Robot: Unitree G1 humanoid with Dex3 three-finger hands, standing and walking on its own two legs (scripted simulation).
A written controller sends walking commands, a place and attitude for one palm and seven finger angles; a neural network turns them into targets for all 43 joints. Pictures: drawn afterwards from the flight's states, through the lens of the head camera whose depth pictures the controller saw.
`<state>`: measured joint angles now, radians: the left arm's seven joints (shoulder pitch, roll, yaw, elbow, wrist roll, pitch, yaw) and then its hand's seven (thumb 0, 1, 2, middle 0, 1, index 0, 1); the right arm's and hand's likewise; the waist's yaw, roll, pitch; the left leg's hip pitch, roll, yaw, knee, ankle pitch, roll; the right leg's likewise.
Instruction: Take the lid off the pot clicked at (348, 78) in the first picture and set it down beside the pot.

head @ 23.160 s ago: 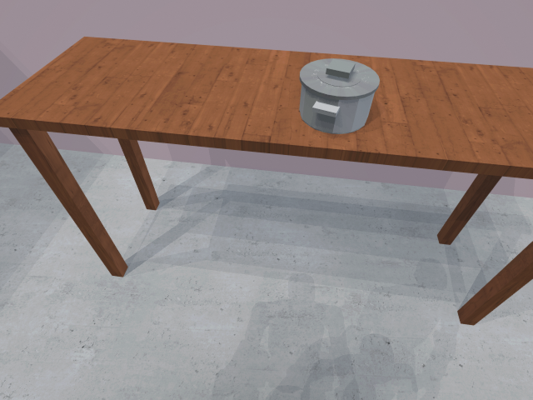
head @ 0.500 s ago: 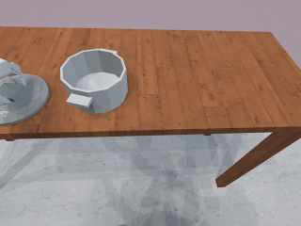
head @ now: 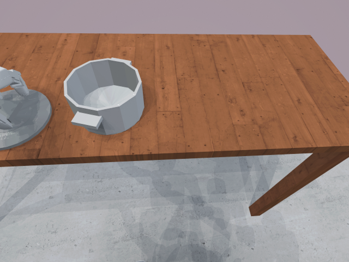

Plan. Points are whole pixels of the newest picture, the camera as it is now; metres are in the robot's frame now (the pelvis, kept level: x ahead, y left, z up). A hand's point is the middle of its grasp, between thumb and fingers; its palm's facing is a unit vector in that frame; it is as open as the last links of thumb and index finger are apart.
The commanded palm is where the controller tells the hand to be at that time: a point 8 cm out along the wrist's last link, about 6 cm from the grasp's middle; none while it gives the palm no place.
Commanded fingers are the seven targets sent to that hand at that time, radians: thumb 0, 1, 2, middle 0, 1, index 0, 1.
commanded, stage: open the fingers wide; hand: left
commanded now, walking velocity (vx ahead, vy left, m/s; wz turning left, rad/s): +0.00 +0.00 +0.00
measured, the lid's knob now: (4, 110) +0.44 +0.37 +0.09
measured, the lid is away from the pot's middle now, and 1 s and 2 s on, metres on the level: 0.23 0.23 0.23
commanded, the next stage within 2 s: raise the empty hand in 0.16 s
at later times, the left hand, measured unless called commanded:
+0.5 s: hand out of the picture +0.41 +0.37 +0.14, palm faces -0.38 -0.14 -0.92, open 11.0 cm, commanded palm +0.43 +0.37 +0.20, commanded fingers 0.00 -0.05 0.73 -0.39 -0.79 -0.39 -0.79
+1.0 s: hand out of the picture +0.42 +0.37 +0.20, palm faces -0.30 -0.13 -0.94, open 11.0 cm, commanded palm +0.43 +0.37 +0.26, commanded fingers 0.00 -0.05 0.73 -0.39 -0.79 -0.39 -0.79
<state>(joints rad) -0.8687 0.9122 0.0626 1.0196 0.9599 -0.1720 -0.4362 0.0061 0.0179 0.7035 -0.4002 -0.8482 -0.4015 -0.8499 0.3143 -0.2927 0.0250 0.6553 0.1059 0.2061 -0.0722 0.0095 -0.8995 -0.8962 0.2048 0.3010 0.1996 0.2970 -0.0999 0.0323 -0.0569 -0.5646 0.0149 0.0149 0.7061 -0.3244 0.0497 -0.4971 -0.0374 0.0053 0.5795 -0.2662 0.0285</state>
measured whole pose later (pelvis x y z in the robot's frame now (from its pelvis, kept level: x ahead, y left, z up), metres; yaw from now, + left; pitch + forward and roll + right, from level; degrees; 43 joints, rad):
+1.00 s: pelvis +0.00 -0.01 +0.01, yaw +1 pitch +8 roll -2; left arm -0.99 0.96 0.05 1.02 0.96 -0.08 -0.49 0.00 -0.05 0.74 -0.40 -0.79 -0.40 -0.79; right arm 0.29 -0.30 0.04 0.66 0.11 0.20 -0.08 0.01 -0.90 -0.90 0.20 0.30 0.20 0.30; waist -0.09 0.04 -0.05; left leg -0.48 0.02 0.01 0.63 -0.29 0.04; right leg -0.41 -0.04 0.00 0.51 -0.24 0.04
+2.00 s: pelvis +0.01 -0.03 +0.02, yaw +1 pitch +6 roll -1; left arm -0.88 0.98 0.11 0.81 0.94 0.01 -0.53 0.00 -0.05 0.74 -0.40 -0.79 -0.40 -0.79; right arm 0.25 -0.31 0.04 0.62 0.11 0.22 -0.05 0.01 -0.90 -0.90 0.20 0.30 0.20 0.30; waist -0.08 0.05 -0.02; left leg -0.37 0.02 0.00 0.53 -0.27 0.02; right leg -0.32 -0.03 -0.01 0.45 -0.23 0.04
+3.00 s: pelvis +0.03 -0.06 +0.03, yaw -1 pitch -4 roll +0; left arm -0.17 0.46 0.50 -0.03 -0.10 -0.08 0.08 0.01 0.61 0.85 -0.26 -0.44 -0.26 -0.44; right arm 0.15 -0.26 0.02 0.69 0.03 -0.07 -0.07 0.02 -0.90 -0.90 0.20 0.30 0.20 0.30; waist 0.05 0.07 0.03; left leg -0.05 0.06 0.02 0.35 -0.23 -0.04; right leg -0.05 0.01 0.01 0.34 -0.23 -0.01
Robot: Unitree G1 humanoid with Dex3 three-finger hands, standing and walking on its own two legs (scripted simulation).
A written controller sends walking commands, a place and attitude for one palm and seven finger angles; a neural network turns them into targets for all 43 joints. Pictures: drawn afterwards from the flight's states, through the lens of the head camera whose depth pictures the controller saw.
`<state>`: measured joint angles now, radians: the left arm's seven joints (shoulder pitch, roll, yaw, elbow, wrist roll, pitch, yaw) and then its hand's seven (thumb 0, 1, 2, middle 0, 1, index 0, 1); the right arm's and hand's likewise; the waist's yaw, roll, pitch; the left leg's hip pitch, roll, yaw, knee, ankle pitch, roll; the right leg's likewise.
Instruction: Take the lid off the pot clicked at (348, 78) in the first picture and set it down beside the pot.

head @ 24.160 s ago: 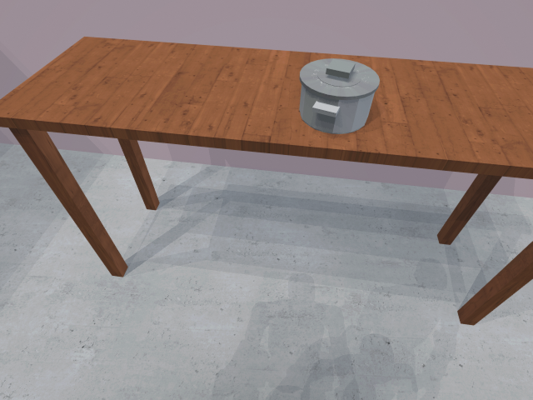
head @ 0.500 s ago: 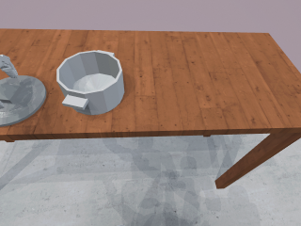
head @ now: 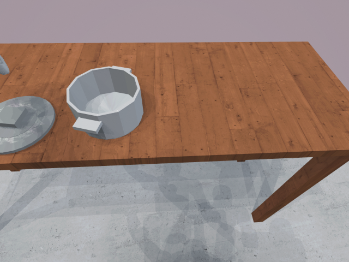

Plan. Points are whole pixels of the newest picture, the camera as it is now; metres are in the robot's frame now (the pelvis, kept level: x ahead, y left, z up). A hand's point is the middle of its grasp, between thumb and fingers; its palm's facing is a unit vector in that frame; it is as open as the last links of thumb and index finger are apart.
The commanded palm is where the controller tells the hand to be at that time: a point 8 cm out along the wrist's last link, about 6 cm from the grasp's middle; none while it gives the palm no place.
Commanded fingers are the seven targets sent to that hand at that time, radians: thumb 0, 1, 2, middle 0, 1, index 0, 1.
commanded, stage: raise the empty hand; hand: left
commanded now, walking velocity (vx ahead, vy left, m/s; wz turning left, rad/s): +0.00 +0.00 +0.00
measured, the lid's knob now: (11, 116) +0.44 +0.38 +0.08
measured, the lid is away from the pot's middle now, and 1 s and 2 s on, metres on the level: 0.23 0.23 0.23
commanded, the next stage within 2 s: draw the hand back to the body in 0.56 s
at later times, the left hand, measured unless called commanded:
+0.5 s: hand out of the picture +0.42 +0.37 +0.24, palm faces -0.25 -0.11 -0.96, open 11.0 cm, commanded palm +0.43 +0.38 +0.30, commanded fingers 0.00 -0.05 0.73 -0.39 -0.79 -0.39 -0.79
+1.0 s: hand out of the picture +0.42 +0.36 +0.23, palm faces -0.22 -0.09 -0.97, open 11.0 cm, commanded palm +0.39 +0.36 +0.29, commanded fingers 0.00 -0.05 0.73 -0.39 -0.79 -0.39 -0.79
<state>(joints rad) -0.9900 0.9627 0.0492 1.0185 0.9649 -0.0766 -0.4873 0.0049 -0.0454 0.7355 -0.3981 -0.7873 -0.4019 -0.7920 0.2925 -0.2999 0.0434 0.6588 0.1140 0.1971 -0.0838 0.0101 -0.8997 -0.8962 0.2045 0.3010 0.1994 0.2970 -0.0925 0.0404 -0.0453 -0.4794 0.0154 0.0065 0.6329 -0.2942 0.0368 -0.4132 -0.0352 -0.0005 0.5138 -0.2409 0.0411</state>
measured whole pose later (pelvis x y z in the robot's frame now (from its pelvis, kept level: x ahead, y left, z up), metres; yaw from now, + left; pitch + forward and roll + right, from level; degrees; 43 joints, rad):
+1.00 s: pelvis +0.01 -0.02 +0.01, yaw +0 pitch +6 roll -1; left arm -0.88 0.98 0.11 0.81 0.94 0.01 -0.53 0.00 -0.05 0.74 -0.40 -0.79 -0.40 -0.79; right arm 0.25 -0.31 0.04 0.62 0.11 0.22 -0.05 0.01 -0.90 -0.90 0.20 0.30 0.20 0.30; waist -0.08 0.05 -0.02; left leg -0.37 0.02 0.00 0.53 -0.27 0.02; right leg -0.32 -0.03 -0.01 0.45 -0.23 0.04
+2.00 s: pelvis +0.03 -0.05 +0.02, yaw -1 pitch -4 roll +0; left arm -0.17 0.46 0.50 -0.03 -0.10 -0.08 0.08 0.01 0.61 0.85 -0.26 -0.44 -0.26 -0.44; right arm 0.15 -0.26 0.02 0.69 0.03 -0.07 -0.07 0.02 -0.90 -0.90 0.20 0.30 0.20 0.30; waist 0.05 0.07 0.03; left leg -0.05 0.06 0.02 0.35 -0.23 -0.04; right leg -0.05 0.01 0.01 0.34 -0.23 -0.01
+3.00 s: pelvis +0.00 -0.03 +0.02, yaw +0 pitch -7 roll -1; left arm 0.32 0.35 0.40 -0.60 -0.10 -0.11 0.08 0.02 0.89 0.90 -0.21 -0.30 -0.21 -0.30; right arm 0.15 -0.20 0.04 0.68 -0.01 -0.12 -0.07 0.02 -0.90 -0.90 0.20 0.30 0.20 0.30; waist 0.09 0.06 0.04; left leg -0.04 0.04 0.01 0.40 -0.22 -0.01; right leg -0.01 -0.01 0.00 0.34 -0.20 0.02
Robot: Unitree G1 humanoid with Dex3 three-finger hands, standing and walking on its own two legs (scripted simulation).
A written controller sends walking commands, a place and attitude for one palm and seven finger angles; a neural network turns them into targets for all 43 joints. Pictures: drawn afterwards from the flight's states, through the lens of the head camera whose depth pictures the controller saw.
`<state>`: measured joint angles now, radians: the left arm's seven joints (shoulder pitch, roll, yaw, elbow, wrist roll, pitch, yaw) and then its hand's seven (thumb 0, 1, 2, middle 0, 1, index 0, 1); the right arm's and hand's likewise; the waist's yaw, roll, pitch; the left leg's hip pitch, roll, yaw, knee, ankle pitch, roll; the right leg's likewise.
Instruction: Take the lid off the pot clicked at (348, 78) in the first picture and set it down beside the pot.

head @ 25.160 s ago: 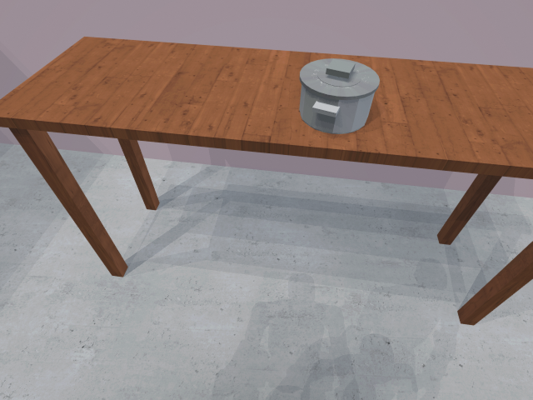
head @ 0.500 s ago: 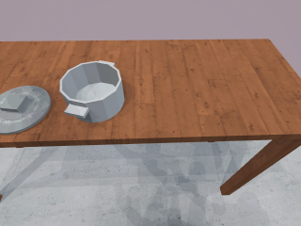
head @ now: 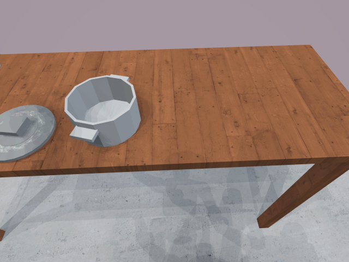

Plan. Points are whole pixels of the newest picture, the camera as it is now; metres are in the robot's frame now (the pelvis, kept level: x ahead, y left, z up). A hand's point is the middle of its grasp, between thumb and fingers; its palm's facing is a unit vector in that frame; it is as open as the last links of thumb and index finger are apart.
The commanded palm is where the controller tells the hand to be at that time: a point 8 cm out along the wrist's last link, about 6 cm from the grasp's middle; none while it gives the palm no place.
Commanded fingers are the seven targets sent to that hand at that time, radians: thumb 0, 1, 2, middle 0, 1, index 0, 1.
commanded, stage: draw the hand back to the body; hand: left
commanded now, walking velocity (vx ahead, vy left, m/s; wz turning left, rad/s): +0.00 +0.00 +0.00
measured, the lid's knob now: (13, 125) +0.43 +0.39 +0.07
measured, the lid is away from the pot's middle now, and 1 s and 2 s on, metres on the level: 0.23 0.23 0.23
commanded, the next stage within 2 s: step back with the hand held close in 1.92 s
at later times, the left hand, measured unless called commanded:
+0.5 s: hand out of the picture +0.38 +0.30 +0.27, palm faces +0.56 -0.80 -0.22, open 10.7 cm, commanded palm +0.32 +0.34 +0.28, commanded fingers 0.00 0.26 0.79 -0.33 -0.63 -0.33 -0.63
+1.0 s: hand out of the picture +0.31 +0.26 +0.27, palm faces +0.57 -0.80 -0.21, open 8.3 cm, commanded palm +0.25 +0.29 +0.27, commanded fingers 0.00 0.85 0.89 -0.21 -0.32 -0.21 -0.32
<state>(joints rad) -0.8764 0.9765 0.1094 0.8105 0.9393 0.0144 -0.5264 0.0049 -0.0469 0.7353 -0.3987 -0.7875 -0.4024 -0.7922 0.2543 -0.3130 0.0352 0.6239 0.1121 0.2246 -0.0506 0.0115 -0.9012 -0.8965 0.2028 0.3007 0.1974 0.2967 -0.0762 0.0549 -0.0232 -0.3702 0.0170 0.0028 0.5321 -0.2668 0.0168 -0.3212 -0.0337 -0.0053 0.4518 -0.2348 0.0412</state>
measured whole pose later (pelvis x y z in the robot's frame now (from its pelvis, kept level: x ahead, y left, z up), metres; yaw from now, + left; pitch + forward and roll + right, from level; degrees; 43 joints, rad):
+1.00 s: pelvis +0.02 -0.04 +0.01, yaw -2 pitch -4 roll +0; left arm -0.17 0.46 0.50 -0.03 -0.10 -0.08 0.08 0.01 0.61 0.85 -0.26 -0.44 -0.26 -0.44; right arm 0.15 -0.26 0.02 0.69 0.03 -0.07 -0.07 0.02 -0.90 -0.90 0.20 0.30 0.20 0.30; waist 0.05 0.07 0.03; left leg -0.05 0.06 0.02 0.35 -0.23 -0.04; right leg -0.05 0.01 0.01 0.34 -0.23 -0.01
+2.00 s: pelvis -0.01 -0.02 +0.01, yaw -1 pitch -7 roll -1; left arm 0.32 0.35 0.40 -0.60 -0.10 -0.11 0.08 0.02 0.89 0.90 -0.21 -0.30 -0.21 -0.30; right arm 0.15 -0.20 0.04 0.68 -0.01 -0.12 -0.07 0.02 -0.90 -0.90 0.20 0.30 0.20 0.30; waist 0.09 0.06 0.04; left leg -0.04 0.04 0.01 0.40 -0.22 -0.01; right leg -0.01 -0.01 0.00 0.34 -0.20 0.02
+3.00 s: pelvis -0.14 +0.02 -0.02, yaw +0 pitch +0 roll -3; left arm 0.41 0.45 0.52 -0.74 -0.06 -0.30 0.15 0.02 0.89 0.90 -0.21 -0.30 -0.21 -0.30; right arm 0.24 -0.21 -0.02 0.60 0.01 -0.11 -0.05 0.02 -0.90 -0.90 0.20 0.30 0.20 0.30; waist -0.02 0.04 0.01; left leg -0.51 0.03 0.01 0.67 -0.25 0.02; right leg -0.31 0.05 0.02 0.59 -0.27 0.01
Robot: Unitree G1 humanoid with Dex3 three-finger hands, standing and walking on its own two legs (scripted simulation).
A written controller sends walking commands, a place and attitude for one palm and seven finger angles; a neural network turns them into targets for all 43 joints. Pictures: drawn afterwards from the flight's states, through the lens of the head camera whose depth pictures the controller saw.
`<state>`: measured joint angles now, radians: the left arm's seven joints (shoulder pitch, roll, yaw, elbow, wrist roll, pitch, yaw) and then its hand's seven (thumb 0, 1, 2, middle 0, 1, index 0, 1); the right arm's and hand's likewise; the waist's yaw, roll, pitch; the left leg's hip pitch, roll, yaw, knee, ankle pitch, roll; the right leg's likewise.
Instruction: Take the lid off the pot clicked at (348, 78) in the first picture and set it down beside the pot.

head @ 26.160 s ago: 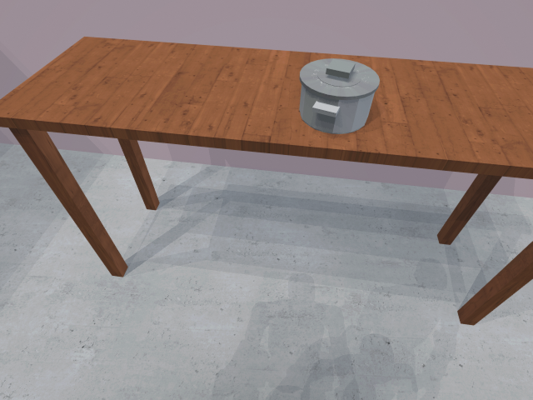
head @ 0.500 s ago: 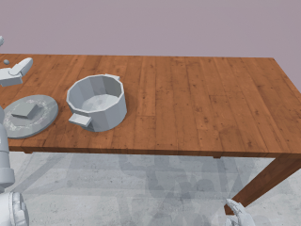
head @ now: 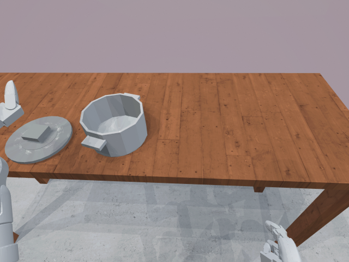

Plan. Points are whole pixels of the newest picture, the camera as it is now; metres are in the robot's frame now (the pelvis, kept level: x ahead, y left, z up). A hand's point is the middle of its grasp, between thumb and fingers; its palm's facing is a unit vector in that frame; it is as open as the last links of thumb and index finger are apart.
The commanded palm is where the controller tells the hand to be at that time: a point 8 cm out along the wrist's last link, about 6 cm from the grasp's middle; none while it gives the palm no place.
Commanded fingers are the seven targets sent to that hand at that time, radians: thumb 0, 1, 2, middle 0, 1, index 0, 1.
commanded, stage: draw the hand back to the body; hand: left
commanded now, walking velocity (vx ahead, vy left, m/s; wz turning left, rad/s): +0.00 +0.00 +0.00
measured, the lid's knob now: (36, 132) +0.40 +0.44 +0.06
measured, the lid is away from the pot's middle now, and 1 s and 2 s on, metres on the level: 0.23 0.23 0.23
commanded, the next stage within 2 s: step back with the hand held close in 0.92 s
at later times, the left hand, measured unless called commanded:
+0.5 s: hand out of the picture +0.21 +0.28 +0.26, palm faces +0.53 -0.82 -0.24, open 7.4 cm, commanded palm +0.15 +0.31 +0.25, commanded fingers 0.00 0.90 0.90 -0.20 -0.30 -0.20 -0.30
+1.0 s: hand out of the picture +0.15 +0.26 +0.25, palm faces +0.50 -0.81 -0.30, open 7.4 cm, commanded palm +0.10 +0.30 +0.25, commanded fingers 0.00 0.90 0.90 -0.20 -0.30 -0.20 -0.30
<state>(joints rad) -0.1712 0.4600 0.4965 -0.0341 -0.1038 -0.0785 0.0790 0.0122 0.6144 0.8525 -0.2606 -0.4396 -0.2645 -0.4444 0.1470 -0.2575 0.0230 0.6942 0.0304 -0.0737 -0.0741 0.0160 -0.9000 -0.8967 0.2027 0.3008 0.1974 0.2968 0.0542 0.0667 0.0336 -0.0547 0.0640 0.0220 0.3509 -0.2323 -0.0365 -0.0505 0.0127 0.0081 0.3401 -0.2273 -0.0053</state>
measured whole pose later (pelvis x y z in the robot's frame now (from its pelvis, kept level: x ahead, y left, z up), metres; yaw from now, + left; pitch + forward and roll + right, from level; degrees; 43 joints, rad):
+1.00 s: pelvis -0.03 +0.02 +0.00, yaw +1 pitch -7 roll -1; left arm 0.32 0.35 0.40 -0.60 -0.10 -0.11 0.08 0.02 0.89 0.90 -0.21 -0.30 -0.21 -0.30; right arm 0.15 -0.20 0.04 0.68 -0.01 -0.12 -0.07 0.02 -0.90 -0.90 0.20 0.30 0.20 0.30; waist 0.09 0.06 0.04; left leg -0.04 0.04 0.01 0.40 -0.22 -0.01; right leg -0.01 -0.01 0.00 0.34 -0.20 0.02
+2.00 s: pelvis -0.15 +0.05 -0.03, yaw +1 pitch +0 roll -3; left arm 0.41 0.45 0.52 -0.74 -0.06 -0.30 0.15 0.02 0.89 0.90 -0.21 -0.30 -0.21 -0.30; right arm 0.24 -0.21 -0.02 0.60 0.01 -0.11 -0.05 0.02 -0.90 -0.90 0.20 0.30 0.20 0.30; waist -0.02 0.04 0.01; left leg -0.51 0.03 0.01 0.67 -0.25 0.02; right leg -0.31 0.05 0.02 0.59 -0.27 0.01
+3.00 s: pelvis -0.30 +0.07 -0.02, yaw -1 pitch -2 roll +0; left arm 0.39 0.42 0.49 -0.69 -0.07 -0.25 0.16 0.01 0.88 0.90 -0.21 -0.30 -0.22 -0.30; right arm 0.26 -0.23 -0.01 0.65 0.03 -0.08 -0.07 0.02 -0.90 -0.90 0.20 0.30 0.20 0.30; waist -0.01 0.01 -0.03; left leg -0.30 0.03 -0.01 0.60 -0.26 0.00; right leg -0.24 0.02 -0.04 0.60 -0.33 -0.02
